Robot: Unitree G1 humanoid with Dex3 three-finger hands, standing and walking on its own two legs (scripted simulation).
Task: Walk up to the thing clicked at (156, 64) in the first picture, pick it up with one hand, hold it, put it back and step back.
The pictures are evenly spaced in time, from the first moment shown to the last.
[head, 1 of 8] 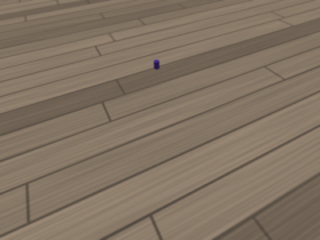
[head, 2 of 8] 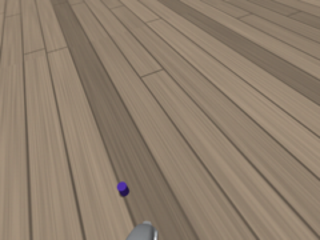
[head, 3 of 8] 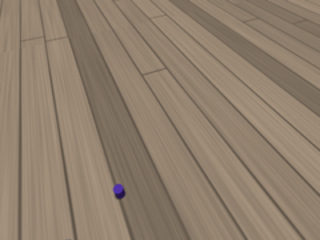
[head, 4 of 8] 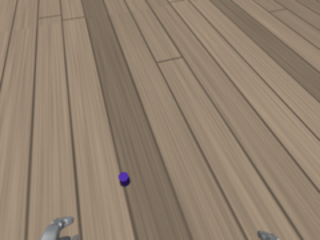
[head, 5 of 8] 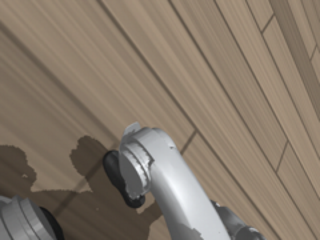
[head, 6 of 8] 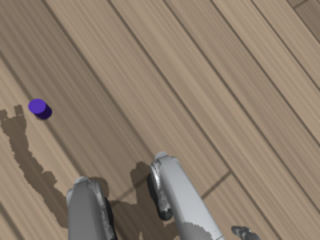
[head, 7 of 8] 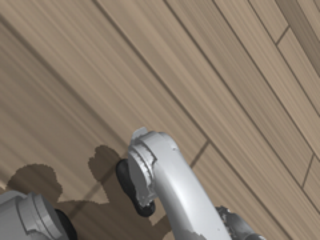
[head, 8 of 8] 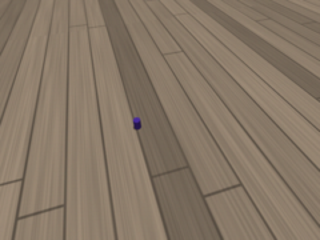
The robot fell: no
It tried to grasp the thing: no
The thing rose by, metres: 0.00
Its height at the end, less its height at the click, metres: +0.00
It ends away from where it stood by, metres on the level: 0.00
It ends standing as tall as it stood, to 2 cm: yes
